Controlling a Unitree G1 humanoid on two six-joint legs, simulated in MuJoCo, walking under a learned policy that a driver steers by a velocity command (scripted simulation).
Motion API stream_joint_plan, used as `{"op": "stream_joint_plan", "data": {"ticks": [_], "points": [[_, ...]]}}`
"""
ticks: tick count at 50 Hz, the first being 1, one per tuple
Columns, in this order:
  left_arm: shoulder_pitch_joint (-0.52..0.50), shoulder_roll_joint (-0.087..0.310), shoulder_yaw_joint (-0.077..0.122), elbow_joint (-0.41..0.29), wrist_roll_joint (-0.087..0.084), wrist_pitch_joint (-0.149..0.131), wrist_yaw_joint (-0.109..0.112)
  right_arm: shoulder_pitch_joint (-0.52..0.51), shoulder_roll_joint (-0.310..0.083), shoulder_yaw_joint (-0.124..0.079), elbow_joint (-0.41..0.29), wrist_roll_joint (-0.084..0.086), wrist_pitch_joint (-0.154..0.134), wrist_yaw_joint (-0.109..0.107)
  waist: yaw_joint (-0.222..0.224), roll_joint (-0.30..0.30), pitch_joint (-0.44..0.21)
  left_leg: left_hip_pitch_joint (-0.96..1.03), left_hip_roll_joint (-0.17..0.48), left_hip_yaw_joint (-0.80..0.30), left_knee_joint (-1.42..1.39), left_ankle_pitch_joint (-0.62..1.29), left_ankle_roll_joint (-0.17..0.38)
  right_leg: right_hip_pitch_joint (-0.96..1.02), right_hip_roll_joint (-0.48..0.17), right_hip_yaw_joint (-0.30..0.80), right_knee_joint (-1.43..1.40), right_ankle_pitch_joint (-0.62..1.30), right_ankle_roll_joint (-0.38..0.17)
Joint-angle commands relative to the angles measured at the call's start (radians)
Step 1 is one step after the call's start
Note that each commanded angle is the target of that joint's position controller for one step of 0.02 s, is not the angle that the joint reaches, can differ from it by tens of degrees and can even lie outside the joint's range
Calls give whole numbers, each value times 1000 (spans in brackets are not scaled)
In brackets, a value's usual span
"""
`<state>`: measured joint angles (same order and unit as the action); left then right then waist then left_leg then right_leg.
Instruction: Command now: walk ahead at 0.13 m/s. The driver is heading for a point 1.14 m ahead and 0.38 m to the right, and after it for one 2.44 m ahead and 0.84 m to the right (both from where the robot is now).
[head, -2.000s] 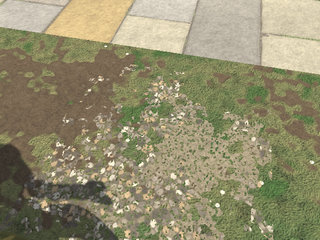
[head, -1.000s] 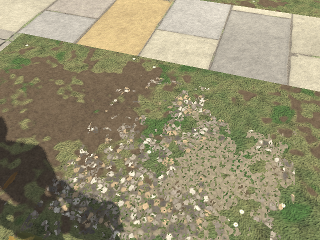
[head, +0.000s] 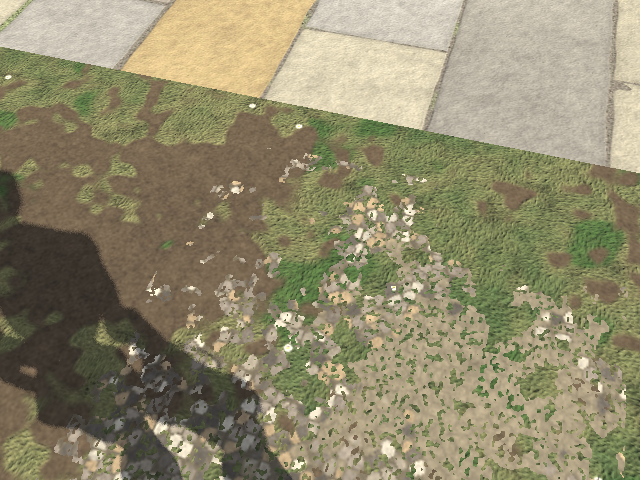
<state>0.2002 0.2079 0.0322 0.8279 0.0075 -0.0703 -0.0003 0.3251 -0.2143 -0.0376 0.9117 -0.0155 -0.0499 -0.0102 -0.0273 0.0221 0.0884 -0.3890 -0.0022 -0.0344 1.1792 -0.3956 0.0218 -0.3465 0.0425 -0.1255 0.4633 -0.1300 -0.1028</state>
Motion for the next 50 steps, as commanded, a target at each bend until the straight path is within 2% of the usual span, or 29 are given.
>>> {"op": "stream_joint_plan", "data": {"ticks": [1,2,3,6,7,10,14,17,18,19,20,21,22,24,26,31,35,37,38,40,41,42,43,44,45,46,47,48,50], "points": [[61,67,1,-23,3,-30,9,162,-19,-6,4,-17,29,10,-34,-52,-162,67,36,2,-74,33,-5,87,-288,199,-199,710,-144],[62,73,-1,-16,8,-34,9,158,-10,-3,7,-16,36,8,-42,-62,-166,84,33,10,-129,43,-6,72,-276,173,-201,717,-141],[81,101,9,-4,12,-31,5,152,-12,-2,2,-17,39,8,-41,-95,-171,61,30,32,-180,48,-2,89,-261,169,-213,584,-137],[127,123,23,14,8,-6,-4,6,-42,-3,-34,-26,46,23,15,-146,-106,-4,57,59,-330,107,12,68,-244,234,-342,-147,-127],[134,128,27,15,8,2,-5,-43,-55,-5,-50,-25,46,30,28,-148,-78,-27,57,64,-373,122,12,66,-257,269,-375,-259,-127],[195,134,39,45,11,9,-5,-106,-47,-5,-69,-25,37,38,51,-89,-53,-51,49,80,-464,117,12,112,-294,310,-384,-326,-140],[221,147,50,71,10,7,-1,-147,-45,-8,-87,-18,16,32,65,-82,-35,-35,37,93,-564,78,29,162,-309,334,-364,-388,-148],[191,144,55,81,1,9,-2,-78,-26,-8,-69,-16,-5,25,17,-63,-22,168,3,123,-747,118,60,68,-268,288,-290,-430,-122],[182,120,50,80,1,8,-2,-6,-39,-15,-44,-18,-17,18,-11,-33,-28,325,10,94,-804,99,73,-37,-224,260,-209,-437,-101],[128,66,33,54,-1,3,-1,119,-99,-31,-14,-25,-29,3,-62,70,-45,492,139,-74,-900,-34,96,-193,-154,194,-39,-412,-58],[90,-17,10,11,-14,-7,-11,196,-206,-58,-4,-23,-31,-8,-85,256,-53,604,361,-409,-1069,-340,173,-410,-9,38,236,-389,-5],[52,74,31,10,14,-4,-7,175,-197,-61,-6,-27,-28,-12,-84,149,45,499,443,-481,-1110,-330,224,-488,-29,97,392,-386,-9],[62,101,44,22,14,-2,-14,118,-142,-45,-19,-24,-29,-10,-37,61,46,456,396,-392,-1092,-236,206,-459,-63,164,457,-308,-11],[103,92,48,48,11,8,-25,39,-96,-31,-35,-9,-40,-7,19,46,9,430,311,-201,-1098,-15,140,-400,-89,177,495,-189,10],[95,68,47,55,23,21,-31,42,-76,-23,-26,-6,-53,-9,26,47,-24,427,261,-60,-1075,222,114,-390,-91,149,564,-101,33],[-74,30,35,-17,25,38,-45,107,-70,-19,18,-8,-63,-6,9,55,18,397,231,116,-1059,510,114,-439,-107,105,487,41,62],[-193,23,20,-72,26,43,-66,121,-100,-26,36,-9,-66,-10,-7,72,48,374,233,212,-1055,599,104,-308,-99,20,248,102,32],[-200,33,22,-82,30,47,-67,138,-121,-31,50,-8,-59,-16,-1,68,42,434,251,244,-997,755,97,-256,-73,-17,185,59,-3],[-183,44,26,-80,31,48,-63,134,-133,-34,53,-8,-54,-19,13,76,24,464,258,260,-938,914,90,-215,-48,-35,171,22,-25],[-65,77,42,-52,33,47,-53,119,-167,-44,56,-11,-39,-26,71,96,-58,498,268,286,-724,1168,81,-70,21,-64,160,-78,-73],[49,105,58,-21,35,40,-48,113,-183,-48,52,-9,-29,-25,118,90,-130,459,267,286,-546,1132,75,80,51,-51,116,-86,-101],[194,158,82,25,46,34,-35,103,-183,-47,38,-12,-26,-21,187,37,-218,310,242,293,-293,926,53,313,28,26,61,-107,-138],[243,271,112,22,55,32,-19,141,-79,-25,-22,7,-28,-6,155,-166,-334,-60,134,287,76,263,6,619,-273,469,23,-246,-246],[236,311,117,3,23,44,-18,79,-110,-34,-76,10,-41,8,142,-187,-421,-254,-29,87,277,-146,-18,686,-407,911,-162,-202,-332],[198,293,112,15,16,52,-10,-48,-132,-37,-104,9,-51,14,145,-88,-290,-351,41,-2,273,-32,-5,607,-364,754,-195,-163,-284],[142,239,99,15,8,49,-4,-58,-120,-29,-109,11,-64,14,107,-43,-171,-340,85,11,189,66,1,456,-338,624,-205,-61,-251],[92,197,87,9,6,42,-2,-46,-115,-30,-93,1,-64,11,62,9,-113,-275,116,8,98,103,-1,335,-281,532,-218,46,-207],[61,171,79,7,-4,36,2,-30,-111,-30,-92,-21,-48,11,24,3,-90,-212,130,4,45,107,-13,247,-232,461,-229,127,-184],[60,157,70,4,-11,17,1,-7,-100,-28,-92,-38,-11,18,-3,-21,-106,-152,135,8,-12,101,-39,188,-188,400,-241,220,-181]]}}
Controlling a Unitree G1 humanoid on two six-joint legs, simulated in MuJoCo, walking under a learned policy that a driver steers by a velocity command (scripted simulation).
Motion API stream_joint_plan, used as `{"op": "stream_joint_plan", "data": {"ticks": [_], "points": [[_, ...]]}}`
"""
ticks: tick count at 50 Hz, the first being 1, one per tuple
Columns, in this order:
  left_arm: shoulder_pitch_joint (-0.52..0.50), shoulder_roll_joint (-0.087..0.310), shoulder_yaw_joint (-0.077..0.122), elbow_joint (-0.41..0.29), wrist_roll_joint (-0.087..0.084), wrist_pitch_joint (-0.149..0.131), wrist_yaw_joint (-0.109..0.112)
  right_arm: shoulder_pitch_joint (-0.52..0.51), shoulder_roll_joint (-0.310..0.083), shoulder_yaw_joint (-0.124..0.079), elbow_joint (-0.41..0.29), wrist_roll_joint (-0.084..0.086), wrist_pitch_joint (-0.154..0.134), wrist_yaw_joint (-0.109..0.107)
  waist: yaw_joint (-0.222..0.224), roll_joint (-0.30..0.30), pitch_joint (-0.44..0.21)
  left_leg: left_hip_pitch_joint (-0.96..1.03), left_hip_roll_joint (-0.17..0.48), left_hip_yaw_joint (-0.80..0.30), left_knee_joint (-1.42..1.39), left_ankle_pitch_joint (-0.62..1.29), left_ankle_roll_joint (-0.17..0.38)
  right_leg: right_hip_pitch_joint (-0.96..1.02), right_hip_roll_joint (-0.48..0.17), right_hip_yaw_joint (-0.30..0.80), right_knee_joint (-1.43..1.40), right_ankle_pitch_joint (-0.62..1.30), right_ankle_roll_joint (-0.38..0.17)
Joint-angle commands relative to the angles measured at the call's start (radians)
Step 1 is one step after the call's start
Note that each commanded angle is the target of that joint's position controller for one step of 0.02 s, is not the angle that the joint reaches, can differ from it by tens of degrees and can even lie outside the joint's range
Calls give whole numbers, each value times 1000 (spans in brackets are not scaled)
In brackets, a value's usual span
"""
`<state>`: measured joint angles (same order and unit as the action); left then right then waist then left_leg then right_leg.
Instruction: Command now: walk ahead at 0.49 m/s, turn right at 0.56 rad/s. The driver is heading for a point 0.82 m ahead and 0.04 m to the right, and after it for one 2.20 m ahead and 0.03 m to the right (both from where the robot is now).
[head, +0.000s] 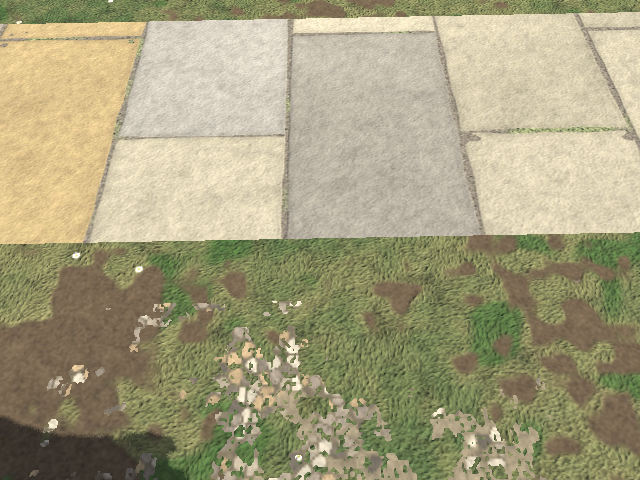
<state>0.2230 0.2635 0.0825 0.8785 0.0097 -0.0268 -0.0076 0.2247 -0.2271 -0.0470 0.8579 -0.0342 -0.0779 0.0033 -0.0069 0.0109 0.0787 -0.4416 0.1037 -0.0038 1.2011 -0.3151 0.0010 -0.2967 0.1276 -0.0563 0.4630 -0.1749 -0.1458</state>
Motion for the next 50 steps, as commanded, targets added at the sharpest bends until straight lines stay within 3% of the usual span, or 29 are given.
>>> {"op": "stream_joint_plan", "data": {"ticks": [1,6,10,15,17,18,19,20,21,22,23,24,25,26,28,31,35,38,41,44,45,46,47,48,49,50], "points": [[58,109,21,-38,-16,-34,6,91,-79,-17,-41,-19,31,8,-27,-18,-93,-105,29,-14,-57,29,-27,122,-259,313,-247,287,-139],[171,132,23,-24,-13,-37,3,-124,-97,-18,-119,-13,49,13,40,-49,-24,-265,20,-2,-261,217,-59,161,-235,340,-289,231,-96],[244,135,20,-17,-10,-36,9,-244,-97,-12,-163,-9,43,22,83,-60,-28,-310,-17,-9,-399,316,-54,268,-232,363,-251,312,-73],[303,144,19,-12,5,-32,23,-375,-98,5,-230,2,26,30,117,-79,-13,-278,-74,1,-557,296,-28,359,-250,413,-175,462,-80],[270,162,23,-22,7,-33,32,-331,-117,3,-233,8,17,27,81,-92,-20,-159,-93,-13,-634,265,-4,347,-260,434,-139,518,-54],[228,173,24,-30,7,-35,33,-249,-131,-2,-211,9,13,21,38,-96,-42,-28,-114,-1,-674,232,17,311,-251,412,-97,613,-30],[214,180,24,-31,7,-41,28,-135,-157,-14,-173,9,7,11,-3,-89,-99,129,-147,19,-685,200,39,293,-232,394,7,740,-9],[205,178,22,-26,2,-48,19,14,-180,-25,-134,6,-5,-3,-77,-51,-178,329,-126,12,-738,235,68,242,-181,345,194,728,13],[225,111,3,-47,-3,-57,10,169,-240,-39,-124,-16,-12,-21,-125,30,-315,558,77,-198,-748,46,115,108,-129,300,459,439,28],[386,22,-11,-50,-37,-52,8,182,-329,-60,-115,-32,-4,-20,-37,293,-421,773,342,-701,-849,31,263,-190,48,193,762,-344,70],[366,108,-5,-20,4,-44,18,128,-246,-52,-116,-3,9,-7,-22,152,-336,663,312,-797,-910,-93,266,-281,-29,209,843,-309,54],[269,113,-3,-26,12,-40,11,42,-165,-33,-128,7,9,-3,-8,50,-181,506,265,-618,-932,-82,244,-282,-68,201,827,-207,59],[199,100,-8,-42,16,-40,5,6,-120,-21,-121,4,5,2,-5,-5,-116,408,211,-481,-948,28,220,-270,-95,191,777,-157,62],[169,92,-8,-51,21,-35,-2,11,-112,-16,-105,3,0,1,5,28,-89,359,166,-382,-961,136,197,-254,-116,186,735,-145,65],[175,73,-14,-51,31,-17,-15,46,-109,-12,-67,12,-16,4,28,84,-84,307,120,-273,-981,286,182,-210,-125,172,682,-142,76],[123,57,-21,-65,36,-7,-25,97,-124,-16,-31,23,-36,12,34,83,-76,317,117,-205,-1018,362,203,-268,-138,147,622,-107,90],[-74,36,-43,-125,34,-11,-38,147,-120,-14,3,25,-28,14,2,71,-24,315,82,-117,-1079,352,197,-334,-195,69,412,45,121],[-188,16,-61,-154,25,-18,-42,197,-139,-18,29,26,-26,14,-30,74,-16,318,65,-63,-1071,418,179,-264,-188,18,237,123,126],[-246,34,-61,-170,20,-21,-36,243,-156,-21,54,23,-20,11,-45,77,-11,379,99,-67,-1038,470,173,-226,-172,-1,153,108,109],[-224,54,-53,-167,24,-28,-26,244,-169,-23,71,18,-8,3,-19,81,-17,445,129,-67,-950,612,158,-147,-142,-12,84,18,69],[-146,63,-46,-141,29,-34,-20,237,-173,-24,76,21,-4,1,19,71,-53,448,115,-46,-850,728,145,-40,-114,-23,35,7,52],[1,87,-32,-86,39,-45,-11,238,-159,-18,80,23,1,0,78,32,-134,400,71,-3,-672,758,126,155,-101,-20,-15,19,25],[183,157,-11,-53,62,-56,3,224,-121,-4,47,30,-1,1,149,-57,-256,214,24,26,-400,508,103,414,-294,191,-43,-85,-30],[239,257,16,-44,63,-48,11,324,-8,21,17,56,0,4,112,-290,-367,-133,-144,92,-59,-163,62,658,-579,635,-142,-160,-147],[198,201,10,-48,22,-37,10,258,-143,-14,36,27,11,-9,119,-130,-301,-216,-117,-27,29,-193,78,552,-555,671,-194,-214,-136],[97,139,-10,-58,15,-39,9,196,-137,-20,22,30,9,-5,74,-93,-154,-215,-76,-53,16,-104,83,409,-511,493,-207,-56,-106]]}}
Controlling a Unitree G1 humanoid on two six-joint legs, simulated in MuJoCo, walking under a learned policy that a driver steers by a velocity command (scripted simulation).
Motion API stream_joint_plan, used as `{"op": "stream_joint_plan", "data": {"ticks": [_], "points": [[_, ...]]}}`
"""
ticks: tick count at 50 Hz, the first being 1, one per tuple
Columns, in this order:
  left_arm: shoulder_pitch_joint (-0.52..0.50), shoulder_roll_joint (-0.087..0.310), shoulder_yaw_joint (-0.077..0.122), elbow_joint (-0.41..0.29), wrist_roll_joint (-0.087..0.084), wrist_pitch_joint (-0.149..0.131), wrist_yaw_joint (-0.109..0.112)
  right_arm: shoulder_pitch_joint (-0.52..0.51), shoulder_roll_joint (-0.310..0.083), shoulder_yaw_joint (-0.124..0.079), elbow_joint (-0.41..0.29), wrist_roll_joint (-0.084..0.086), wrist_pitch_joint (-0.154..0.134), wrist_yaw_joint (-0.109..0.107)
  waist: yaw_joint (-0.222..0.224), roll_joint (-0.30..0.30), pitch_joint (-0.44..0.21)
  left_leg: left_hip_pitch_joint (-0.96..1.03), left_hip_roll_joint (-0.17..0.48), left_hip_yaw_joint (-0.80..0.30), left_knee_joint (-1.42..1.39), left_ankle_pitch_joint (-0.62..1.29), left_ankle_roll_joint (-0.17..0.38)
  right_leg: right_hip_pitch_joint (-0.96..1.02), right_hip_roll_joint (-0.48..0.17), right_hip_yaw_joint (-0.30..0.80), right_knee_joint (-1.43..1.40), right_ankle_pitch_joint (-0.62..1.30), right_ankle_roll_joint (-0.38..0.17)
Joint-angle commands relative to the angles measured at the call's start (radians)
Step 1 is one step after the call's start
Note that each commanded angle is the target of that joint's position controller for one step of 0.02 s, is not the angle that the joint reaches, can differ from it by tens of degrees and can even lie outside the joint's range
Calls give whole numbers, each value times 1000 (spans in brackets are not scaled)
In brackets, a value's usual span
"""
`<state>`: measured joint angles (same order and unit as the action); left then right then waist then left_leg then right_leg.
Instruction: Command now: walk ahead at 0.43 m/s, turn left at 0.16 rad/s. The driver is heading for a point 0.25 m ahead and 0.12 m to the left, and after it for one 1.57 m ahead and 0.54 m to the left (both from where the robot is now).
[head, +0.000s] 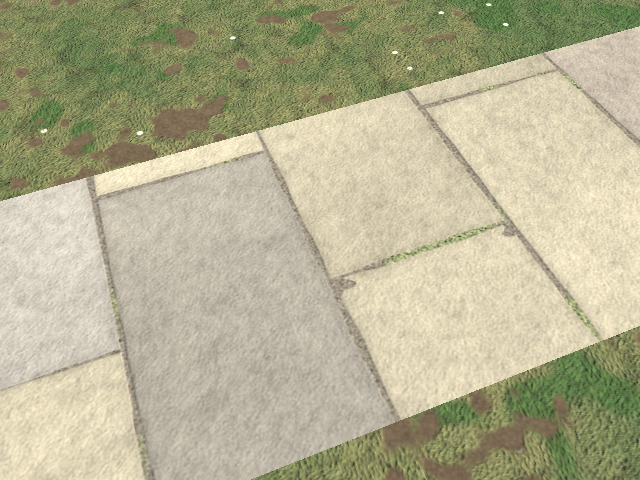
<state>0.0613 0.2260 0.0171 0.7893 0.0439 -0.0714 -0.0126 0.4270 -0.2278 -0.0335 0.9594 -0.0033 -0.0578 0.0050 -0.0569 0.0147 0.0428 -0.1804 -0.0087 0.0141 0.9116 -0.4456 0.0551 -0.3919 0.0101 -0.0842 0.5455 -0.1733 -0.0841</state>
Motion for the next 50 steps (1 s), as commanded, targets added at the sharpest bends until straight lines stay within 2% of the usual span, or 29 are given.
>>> {"op": "stream_joint_plan", "data": {"ticks": [1,3,6,8,11,14,18,19,20,21,22,23,24,25,26,27,28,30,34,37,41,43,44,45,46,47,48,49,50], "points": [[207,122,41,30,-19,-6,11,-20,-105,-27,-74,4,-10,-5,93,-75,-61,-424,63,-69,260,79,21,396,-349,388,-308,176,-139],[172,75,27,43,-24,-23,16,12,-80,-29,-50,-17,18,-2,37,-94,-31,-324,78,-57,206,96,-5,283,-283,199,-304,499,-84],[189,100,32,54,-34,-37,24,4,-59,-38,-59,-21,49,8,6,-97,-61,-313,50,-27,204,156,-27,268,-267,76,-285,742,-81],[195,108,34,58,-35,-31,34,-56,-51,-38,-85,-24,58,15,9,-110,-46,-357,56,-9,151,223,-37,267,-258,15,-291,738,-82],[198,100,32,67,-34,-14,45,-156,-30,-25,-128,-25,62,25,29,-124,-24,-336,56,33,-37,329,-39,251,-227,-70,-279,690,-74],[234,122,39,83,-34,-3,50,-216,-28,-17,-157,-30,64,31,56,-118,-40,-283,37,72,-172,366,-19,294,-245,-99,-229,692,-79],[239,153,57,89,-33,22,56,-214,-62,-28,-184,-37,62,31,57,-120,-47,-236,10,91,-262,229,33,352,-290,-92,-80,725,-69],[235,158,61,87,-34,30,58,-186,-71,-33,-183,-39,57,28,46,-109,-62,-199,-8,95,-304,209,51,355,-287,-96,4,726,-58],[230,163,65,85,-35,40,57,-120,-79,-39,-169,-42,45,22,7,-59,-98,-105,-25,90,-400,296,73,330,-261,-119,152,674,-27],[264,166,67,69,-32,45,54,-44,-165,-63,-164,-46,30,9,-26,78,-173,65,92,-86,-462,668,125,202,-196,-140,399,400,35],[303,75,48,18,-34,55,44,-55,-297,-98,-180,-28,39,-3,31,266,-227,255,383,-473,-444,1208,320,-117,24,-132,714,-495,94],[279,95,46,19,-13,76,44,-4,-285,-102,-176,21,53,-2,-17,138,-330,245,408,-539,-502,1041,390,-135,11,86,785,-527,99],[228,101,48,9,-24,82,44,-73,-242,-93,-188,13,67,-8,0,83,-214,151,369,-475,-544,803,370,-184,-18,108,798,-449,103],[176,104,49,2,-26,79,46,-147,-183,-75,-197,5,81,-16,22,32,-93,38,304,-405,-593,643,312,-203,-44,114,727,-359,104],[154,117,55,-4,-19,77,48,-200,-148,-64,-208,4,87,-21,45,30,-49,-19,243,-358,-616,563,258,-189,-58,117,651,-296,107],[177,120,56,0,-7,85,47,-228,-130,-59,-217,2,89,-23,65,50,-54,-56,200,-316,-620,555,231,-145,-56,113,609,-259,111],[199,109,55,8,-4,95,45,-231,-134,-60,-220,-4,87,-19,71,47,-80,-67,179,-294,-615,577,219,-112,-39,105,594,-241,114],[211,86,50,4,-15,106,44,-215,-165,-69,-217,-9,77,-10,73,37,-116,-59,162,-292,-609,570,207,-89,-25,107,528,-238,121],[146,96,50,-29,-20,118,48,-198,-192,-81,-222,-15,86,-6,41,92,-107,-61,145,-369,-654,246,189,-101,-16,124,399,-224,130],[112,102,50,-49,-26,114,49,-195,-200,-87,-229,-21,95,-2,26,104,-94,-70,141,-430,-667,130,177,-81,-1,133,318,-226,126],[133,105,46,-59,-40,97,56,-213,-203,-93,-237,-25,102,5,29,118,-100,-82,133,-493,-651,171,157,20,37,132,183,-253,98],[197,106,45,-50,-48,87,60,-237,-199,-94,-240,-18,106,9,58,127,-101,-114,115,-519,-641,195,124,129,63,127,30,-236,68],[248,106,46,-39,-47,80,66,-259,-195,-93,-243,-8,109,8,90,119,-96,-157,87,-510,-622,163,86,219,66,120,-112,-170,53],[274,148,56,-36,-37,73,76,-259,-167,-85,-251,2,106,3,96,59,-84,-233,25,-463,-566,55,26,303,-16,191,-260,-170,31],[249,261,79,-63,-18,73,82,-232,-104,-72,-274,18,102,0,68,-167,-95,-375,-109,-289,-333,-77,-38,365,-282,482,-368,-315,-53],[134,288,84,-92,-4,75,75,-233,-156,-85,-258,-15,95,-9,57,-214,-14,-438,-178,-125,-103,-90,-52,202,-410,603,-406,-224,-133],[125,211,65,-97,-5,72,69,-236,-197,-96,-249,-34,92,-6,39,-121,-15,-352,-115,-160,44,-53,-56,132,-374,524,-353,-49,-153],[80,159,50,-99,-15,68,63,-194,-181,-95,-228,-31,94,1,-1,-90,-19,-317,-119,-160,118,1,-55,116,-300,410,-314,79,-125],[58,145,46,-106,-20,65,58,-157,-169,-92,-211,-31,101,6,-15,-110,-34,-312,-121,-152,181,39,-61,146,-243,325,-287,169,-100]]}}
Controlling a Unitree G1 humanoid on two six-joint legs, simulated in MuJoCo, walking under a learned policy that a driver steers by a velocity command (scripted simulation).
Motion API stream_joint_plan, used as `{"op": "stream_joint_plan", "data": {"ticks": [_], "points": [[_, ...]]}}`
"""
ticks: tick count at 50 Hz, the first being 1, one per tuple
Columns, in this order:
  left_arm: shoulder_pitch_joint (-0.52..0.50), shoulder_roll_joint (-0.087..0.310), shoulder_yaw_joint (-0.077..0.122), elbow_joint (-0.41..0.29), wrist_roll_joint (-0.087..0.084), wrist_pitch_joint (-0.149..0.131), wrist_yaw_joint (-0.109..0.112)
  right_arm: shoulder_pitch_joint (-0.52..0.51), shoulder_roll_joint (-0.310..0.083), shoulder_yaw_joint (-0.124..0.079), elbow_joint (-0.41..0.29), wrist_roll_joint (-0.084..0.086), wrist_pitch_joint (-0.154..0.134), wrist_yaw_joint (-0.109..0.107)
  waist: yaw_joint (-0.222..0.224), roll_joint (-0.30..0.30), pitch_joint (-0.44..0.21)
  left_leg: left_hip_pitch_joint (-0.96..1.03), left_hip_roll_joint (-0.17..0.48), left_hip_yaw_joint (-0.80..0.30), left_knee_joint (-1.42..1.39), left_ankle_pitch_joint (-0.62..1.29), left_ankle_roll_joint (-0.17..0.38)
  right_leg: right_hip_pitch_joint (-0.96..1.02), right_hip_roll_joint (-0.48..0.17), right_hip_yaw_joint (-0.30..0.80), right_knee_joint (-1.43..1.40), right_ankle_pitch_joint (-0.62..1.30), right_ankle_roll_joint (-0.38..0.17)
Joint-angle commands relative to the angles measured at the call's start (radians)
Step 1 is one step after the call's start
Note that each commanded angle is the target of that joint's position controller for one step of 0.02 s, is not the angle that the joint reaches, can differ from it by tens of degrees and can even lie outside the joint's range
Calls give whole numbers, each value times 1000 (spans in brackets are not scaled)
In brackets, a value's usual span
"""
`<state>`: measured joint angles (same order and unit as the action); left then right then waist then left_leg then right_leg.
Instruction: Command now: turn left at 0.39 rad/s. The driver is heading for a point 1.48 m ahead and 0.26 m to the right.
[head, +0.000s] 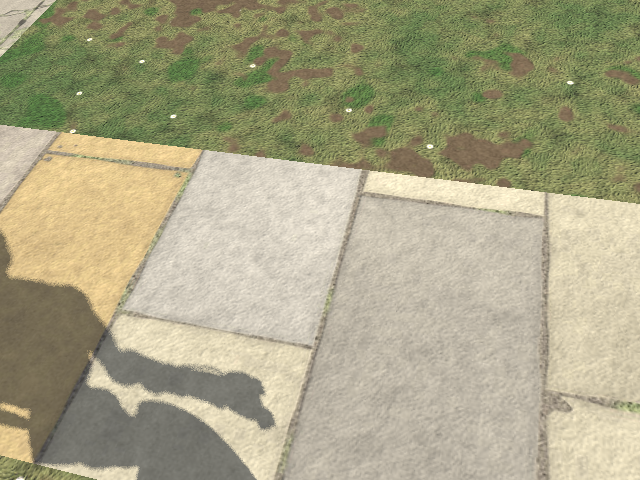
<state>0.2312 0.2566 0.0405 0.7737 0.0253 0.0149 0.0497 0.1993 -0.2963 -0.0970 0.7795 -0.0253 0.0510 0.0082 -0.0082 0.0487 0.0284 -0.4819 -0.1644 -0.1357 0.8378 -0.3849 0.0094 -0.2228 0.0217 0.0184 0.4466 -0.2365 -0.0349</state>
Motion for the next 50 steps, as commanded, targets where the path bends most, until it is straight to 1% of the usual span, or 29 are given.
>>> {"op": "stream_joint_plan", "data": {"ticks": [1,6,8,11,13,14,15,16,17,18,20,21,22,24,25,27,29,32,34,35,36,37,38,39,40,41,43,46,50], "points": [[-111,113,22,-94,-2,-22,-6,91,-93,-25,-18,-7,-2,9,-57,-184,-32,-26,31,12,300,-17,-24,15,-227,173,-166,322,-146],[32,130,27,-45,-4,-26,-13,-13,-49,8,-40,10,11,11,32,-198,-51,-39,62,37,94,-54,-64,210,-236,134,-91,540,-172],[31,142,29,-35,-3,-24,-18,-28,-33,23,-37,16,14,7,40,-225,-62,65,83,76,-55,-86,-57,195,-232,118,-73,543,-168],[40,168,37,-11,-1,-11,-30,-24,-38,33,-26,31,12,-5,43,-257,-62,200,86,145,-267,-51,-31,163,-230,124,-37,610,-165],[31,162,35,6,-12,-5,-32,26,-33,42,3,22,-5,-17,-2,-204,-59,367,116,132,-569,240,-4,91,-211,108,10,564,-102],[50,133,28,4,-14,-12,-34,31,-74,39,7,5,-20,-25,11,-137,-97,502,208,21,-599,322,17,4,-193,98,29,425,-48],[75,69,10,-22,-18,-21,-41,7,-163,27,-1,-2,-30,-31,57,70,-111,559,393,-173,-540,608,80,-107,-95,13,71,120,3],[49,56,1,7,-18,-9,-31,-23,-98,46,14,15,-35,-29,32,96,-90,410,431,-144,-505,669,149,5,-75,-9,-4,-106,15],[35,70,2,19,-12,-2,-27,-67,-59,60,9,14,-42,-25,45,85,-55,375,384,-117,-509,579,134,42,-72,-3,-37,-56,18],[15,86,6,32,-10,-2,-28,-82,-54,63,14,12,-44,-27,34,85,-34,350,334,-91,-517,465,101,63,-70,4,-66,23,22],[10,119,15,52,-8,-5,-37,-51,-72,63,42,14,-48,-37,21,84,-9,333,278,-62,-533,403,66,86,-85,15,-75,134,27],[32,103,10,73,-7,-9,-40,-16,-76,62,68,18,-48,-39,19,72,-37,357,263,-57,-547,284,70,96,-77,1,-73,85,26],[38,95,9,87,-4,-10,-41,10,-93,54,87,20,-43,-39,9,67,-23,366,255,-72,-560,89,89,61,-47,-34,-28,-23,20],[3,90,11,84,12,-8,-47,55,-130,37,105,10,-29,-32,-23,92,74,335,316,-188,-642,-319,157,-104,-1,-89,93,-195,5],[-22,80,10,74,15,-8,-51,74,-141,31,109,7,-27,-28,-39,109,127,314,363,-258,-687,-411,195,-170,1,-96,144,-223,-6],[-55,81,12,52,9,-19,-59,92,-130,28,119,1,-38,-23,-46,120,161,320,432,-343,-741,-382,247,-262,-38,-52,270,-238,-25],[-50,94,18,49,2,-38,-67,75,-120,25,122,1,-60,-21,-24,78,131,387,439,-316,-738,-249,256,-302,-65,-23,299,-230,-38],[-4,78,19,68,-3,-57,-74,23,-121,19,122,12,-83,-15,20,60,75,332,370,-169,-696,-79,217,-115,-44,-60,156,-129,-42],[137,65,24,128,-3,-62,-68,-17,-117,17,121,22,-86,-11,94,15,51,144,306,-78,-585,-85,178,189,11,-117,-6,-8,-40],[237,97,35,164,0,-68,-58,-20,-81,28,118,12,-91,-10,131,-58,27,16,256,-28,-454,-92,150,356,-20,-45,-51,-71,-43],[345,191,54,173,14,-78,-47,-43,10,56,84,13,-99,-3,174,-296,-17,-119,135,117,-114,-103,96,447,-275,340,-256,-400,-95],[372,235,63,193,6,-73,-53,-55,-39,44,66,3,-100,-2,152,-320,32,-235,76,122,85,-177,99,364,-417,651,-378,-597,-179],[265,186,49,169,3,-69,-54,-40,-78,34,78,-8,-99,2,80,-176,108,-245,151,55,192,-95,113,266,-403,591,-368,-605,-189],[175,144,38,140,-4,-76,-58,-12,-70,36,100,-5,-103,16,34,-124,126,-223,190,54,204,8,112,213,-349,493,-361,-503,-167],[135,125,31,129,-5,-84,-59,13,-60,38,117,-2,-107,25,11,-114,108,-192,215,72,190,76,100,206,-300,395,-367,-370,-141],[137,109,24,134,-8,-93,-56,14,-54,40,127,-11,-106,30,7,-115,91,-177,230,92,184,130,85,217,-267,317,-368,-231,-127],[188,92,16,164,-9,-107,-56,0,-38,46,131,-18,-97,36,14,-121,60,-181,236,130,198,193,59,248,-229,207,-349,17,-122],[268,80,8,208,-16,-111,-55,-89,-24,53,103,-14,-85,37,32,-121,69,-252,241,171,172,239,27,278,-213,126,-332,265,-133],[295,66,-2,235,-12,-109,-50,-242,3,69,44,-8,-85,37,55,-128,105,-240,219,222,-19,304,7,250,-185,56,-332,424,-138]]}}
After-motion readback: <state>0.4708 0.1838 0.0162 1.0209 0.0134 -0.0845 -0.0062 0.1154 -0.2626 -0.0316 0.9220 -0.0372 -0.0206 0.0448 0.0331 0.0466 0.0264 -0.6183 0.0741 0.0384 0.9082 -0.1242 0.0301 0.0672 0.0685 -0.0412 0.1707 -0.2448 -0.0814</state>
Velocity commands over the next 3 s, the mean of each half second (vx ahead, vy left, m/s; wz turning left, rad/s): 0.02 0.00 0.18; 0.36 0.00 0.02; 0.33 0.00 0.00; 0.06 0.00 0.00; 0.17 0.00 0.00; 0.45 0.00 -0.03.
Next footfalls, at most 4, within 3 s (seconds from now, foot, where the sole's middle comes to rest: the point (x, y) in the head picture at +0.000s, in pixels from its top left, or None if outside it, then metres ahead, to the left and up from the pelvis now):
0.28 left None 0.00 0.12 -0.78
0.70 right None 0.10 -0.09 -0.78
1.20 left None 0.44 0.09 -0.78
1.66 right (396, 455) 0.53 -0.08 -0.78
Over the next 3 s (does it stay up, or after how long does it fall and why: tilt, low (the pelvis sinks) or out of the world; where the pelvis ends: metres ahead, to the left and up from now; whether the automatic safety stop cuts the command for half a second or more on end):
stays up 0.78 -0.02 -0.01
